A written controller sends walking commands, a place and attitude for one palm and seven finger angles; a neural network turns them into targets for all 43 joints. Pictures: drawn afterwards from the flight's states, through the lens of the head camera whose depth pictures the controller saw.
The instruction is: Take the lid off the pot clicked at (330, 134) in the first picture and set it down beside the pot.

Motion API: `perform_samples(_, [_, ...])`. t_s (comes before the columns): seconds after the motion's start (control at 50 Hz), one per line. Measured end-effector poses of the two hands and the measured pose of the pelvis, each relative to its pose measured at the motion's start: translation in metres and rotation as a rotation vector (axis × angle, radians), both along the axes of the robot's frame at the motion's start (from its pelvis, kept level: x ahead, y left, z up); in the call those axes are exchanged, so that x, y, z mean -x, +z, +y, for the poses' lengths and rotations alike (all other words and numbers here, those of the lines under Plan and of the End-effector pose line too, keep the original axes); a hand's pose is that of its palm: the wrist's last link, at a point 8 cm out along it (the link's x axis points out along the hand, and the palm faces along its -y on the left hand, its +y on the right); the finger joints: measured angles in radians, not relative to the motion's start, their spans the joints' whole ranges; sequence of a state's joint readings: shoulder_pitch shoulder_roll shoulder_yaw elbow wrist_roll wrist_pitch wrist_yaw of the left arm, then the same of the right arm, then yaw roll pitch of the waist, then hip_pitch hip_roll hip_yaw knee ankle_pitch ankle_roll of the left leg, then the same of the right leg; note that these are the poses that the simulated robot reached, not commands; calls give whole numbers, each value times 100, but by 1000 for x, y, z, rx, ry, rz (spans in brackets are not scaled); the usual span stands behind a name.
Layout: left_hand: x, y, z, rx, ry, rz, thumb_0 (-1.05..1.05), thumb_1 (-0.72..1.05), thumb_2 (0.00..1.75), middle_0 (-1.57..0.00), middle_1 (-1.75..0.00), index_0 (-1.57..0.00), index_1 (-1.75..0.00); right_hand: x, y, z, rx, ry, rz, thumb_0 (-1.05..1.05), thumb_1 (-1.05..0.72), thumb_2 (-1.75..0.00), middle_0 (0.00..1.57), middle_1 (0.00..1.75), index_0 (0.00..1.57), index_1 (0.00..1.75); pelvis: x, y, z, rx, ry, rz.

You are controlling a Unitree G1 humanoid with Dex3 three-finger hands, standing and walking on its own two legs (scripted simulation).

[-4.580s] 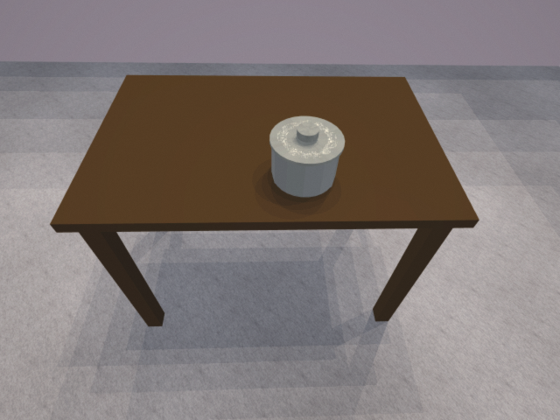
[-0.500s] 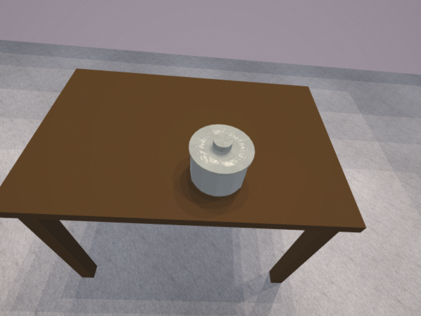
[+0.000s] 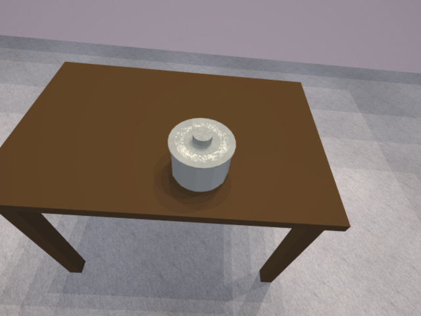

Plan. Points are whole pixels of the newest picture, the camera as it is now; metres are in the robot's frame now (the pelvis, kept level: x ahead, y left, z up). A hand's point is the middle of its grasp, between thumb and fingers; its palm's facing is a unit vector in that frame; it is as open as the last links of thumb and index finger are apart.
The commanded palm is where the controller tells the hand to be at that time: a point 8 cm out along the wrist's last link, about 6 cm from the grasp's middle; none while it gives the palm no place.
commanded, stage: shuffle to correct the standing spot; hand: left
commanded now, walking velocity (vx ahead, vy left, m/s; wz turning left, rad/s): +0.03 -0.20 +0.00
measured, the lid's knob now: (202, 136) +0.51 +0.06 +0.03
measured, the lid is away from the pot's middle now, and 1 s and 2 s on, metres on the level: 0.00 0.00 0.00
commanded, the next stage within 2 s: come to a stop and stand still in 0.50 s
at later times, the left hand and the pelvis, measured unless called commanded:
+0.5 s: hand out of the picture +0.06 +0.12 -0.17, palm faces -0.04 -0.97 -0.23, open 7.4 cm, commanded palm none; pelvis -0.01 -0.08 +0.00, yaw +0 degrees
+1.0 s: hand out of the picture -0.01 +0.04 -0.16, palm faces +0.04 -0.99 -0.14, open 7.4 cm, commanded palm none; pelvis +0.01 -0.11 +0.01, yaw +0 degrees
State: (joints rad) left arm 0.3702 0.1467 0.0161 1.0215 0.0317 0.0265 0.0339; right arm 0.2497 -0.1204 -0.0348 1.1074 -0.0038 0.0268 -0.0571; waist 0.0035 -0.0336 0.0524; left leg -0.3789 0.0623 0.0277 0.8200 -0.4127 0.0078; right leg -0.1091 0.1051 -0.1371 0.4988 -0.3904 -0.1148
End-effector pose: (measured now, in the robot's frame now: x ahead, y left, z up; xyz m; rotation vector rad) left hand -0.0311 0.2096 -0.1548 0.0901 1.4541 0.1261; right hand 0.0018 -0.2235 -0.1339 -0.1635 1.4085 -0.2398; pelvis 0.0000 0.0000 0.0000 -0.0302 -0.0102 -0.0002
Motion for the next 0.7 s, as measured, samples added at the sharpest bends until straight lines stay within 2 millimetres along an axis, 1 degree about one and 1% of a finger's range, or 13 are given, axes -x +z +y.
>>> perform_samples(0.1, [-19,-11,-3,21,-12,-36,0,91,90,-20,-30,-20,-29,-12,1,-5,27,-4,-38,0,-92,-90,20,30,20,30,-3,-6,-2,2,-13,-6])
perform_samples(0.14, [-31,-12,-2,20,-35,-46,0,91,90,-20,-30,-20,-29,-11,6,-6,32,-16,-68,0,-92,-90,20,30,20,30,-1,-4,-5,-13,-31,-11])
perform_samples(0.18, [-47,-5,0,8,-60,-69,0,91,90,-20,-30,-20,-29,-7,12,-8,29,-21,-85,0,-92,-90,20,30,20,30,1,2,-8,-8,-29,-10])
perform_samples(0.26, [-80,13,6,-29,-62,-179,1,92,90,-20,-30,-20,-29,1,20,-18,15,12,-55,0,-92,-90,20,30,20,30,7,12,-17,13,-27,9])
perform_samples(0.3, [-91,20,6,-44,-63,-224,1,92,90,-20,-30,-20,-29,2,22,-28,11,24,-40,0,-93,-90,20,30,20,30,10,14,-24,22,-26,19])
perform_samples(0.36, [-100,27,-1,-67,-84,-248,1,92,90,-20,-30,-20,-29,1,22,-47,11,16,-44,1,-93,-90,20,30,20,30,13,15,-37,29,-27,30])
perform_samples(0.4, [-102,27,-9,-80,-99,-248,0,92,90,-20,-30,-20,-29,0,18,-62,7,6,-53,1,-93,-90,20,30,20,30,14,13,-48,28,-23,34])
perform_samples(0.44, [-100,21,-19,-98,-110,-248,0,92,90,-20,-30,-20,-29,-1,10,-78,0,-2,-63,1,-92,-90,20,30,20,30,14,4,-63,1,-16,35])
perform_samples(0.48, [-93,17,-32,-105,-108,-223,0,92,90,-20,-30,-19,-29,-2,2,-91,-4,-5,-62,0,-92,-90,20,30,20,30,14,-1,-73,12,-4,18])
perform_samples(0.52, [-83,14,-46,-87,-103,-194,0,91,90,-20,-30,-19,-29,-4,1,-100,-1,-6,-51,0,-91,-90,20,30,20,30,12,-1,-79,17,8,8])
perform_samples(0.58, [-68,6,-66,-43,-85,-146,0,91,90,-20,-30,-20,-29,-9,4,-107,11,0,-58,0,-91,-90,20,30,19,30,5,-1,-84,14,7,6])
perform_samples(0.62, [-60,-1,-75,-24,-71,-111,1,92,90,-20,-30,-20,-29,-11,7,-108,16,6,-66,0,-91,-90,20,30,19,30,1,-1,-90,-1,0,3])
perform_samples(0.7, [-47,0,-93,-9,-36,-72,1,93,90,-20,-30,-20,-29,-12,8,-109,-10,23,-46,0,-91,-90,20,30,19,30,-6,2,-105,-14,4,9])
